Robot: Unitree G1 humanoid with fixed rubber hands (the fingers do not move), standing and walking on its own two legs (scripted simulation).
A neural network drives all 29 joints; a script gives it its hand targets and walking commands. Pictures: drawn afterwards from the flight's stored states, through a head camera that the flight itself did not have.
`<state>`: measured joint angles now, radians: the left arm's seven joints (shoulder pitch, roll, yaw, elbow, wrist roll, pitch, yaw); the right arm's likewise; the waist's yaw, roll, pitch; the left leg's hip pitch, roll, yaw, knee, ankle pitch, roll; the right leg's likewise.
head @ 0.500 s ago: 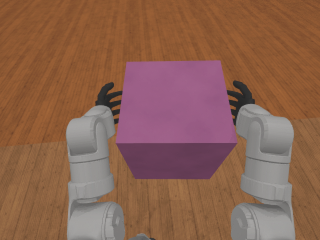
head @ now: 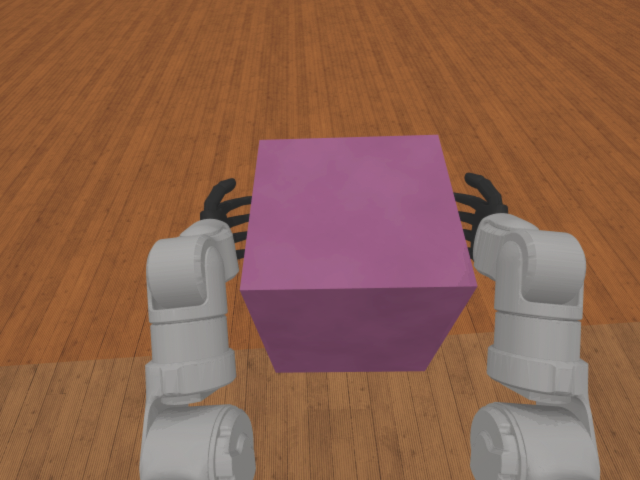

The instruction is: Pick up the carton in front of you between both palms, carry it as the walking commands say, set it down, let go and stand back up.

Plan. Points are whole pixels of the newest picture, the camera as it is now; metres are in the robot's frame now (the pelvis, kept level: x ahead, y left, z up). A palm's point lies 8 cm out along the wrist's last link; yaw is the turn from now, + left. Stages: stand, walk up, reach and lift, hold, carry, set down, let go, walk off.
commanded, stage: carry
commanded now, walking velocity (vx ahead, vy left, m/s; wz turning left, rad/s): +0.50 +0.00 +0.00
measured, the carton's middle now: (349, 265) +0.37 +0.01 +0.08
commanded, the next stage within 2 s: none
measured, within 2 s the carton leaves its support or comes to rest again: neither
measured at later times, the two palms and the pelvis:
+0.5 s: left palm (257, 97) +0.64 +0.16 +0.17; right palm (447, 102) +0.61 -0.14 +0.17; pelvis +0.28 +0.04 +0.04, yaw -1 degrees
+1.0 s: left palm (275, 18) +0.91 +0.16 +0.21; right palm (424, 10) +0.93 -0.14 +0.20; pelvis +0.57 -0.02 +0.07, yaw +0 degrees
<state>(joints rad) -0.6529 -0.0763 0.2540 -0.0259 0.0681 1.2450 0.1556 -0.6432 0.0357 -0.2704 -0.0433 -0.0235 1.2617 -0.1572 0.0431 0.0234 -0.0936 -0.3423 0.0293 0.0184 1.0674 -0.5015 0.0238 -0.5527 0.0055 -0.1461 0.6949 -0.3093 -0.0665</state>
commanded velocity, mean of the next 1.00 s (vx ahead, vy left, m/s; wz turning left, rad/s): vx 0.50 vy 0.00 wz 0.00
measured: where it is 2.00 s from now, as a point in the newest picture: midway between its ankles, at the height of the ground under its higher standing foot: (342, 220)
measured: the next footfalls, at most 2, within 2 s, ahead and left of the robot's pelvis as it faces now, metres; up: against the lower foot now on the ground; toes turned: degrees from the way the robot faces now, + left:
left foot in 0.36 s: +0.39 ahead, +0.11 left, +0.03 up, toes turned +5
right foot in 0.80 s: +0.64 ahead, -0.10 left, +0.05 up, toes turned -6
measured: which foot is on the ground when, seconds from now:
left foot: up 0.00-0.34, down 0.36-0.80, up 0.82-1.00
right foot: down 0.00-0.36, up 0.38-0.78, down 0.80-1.00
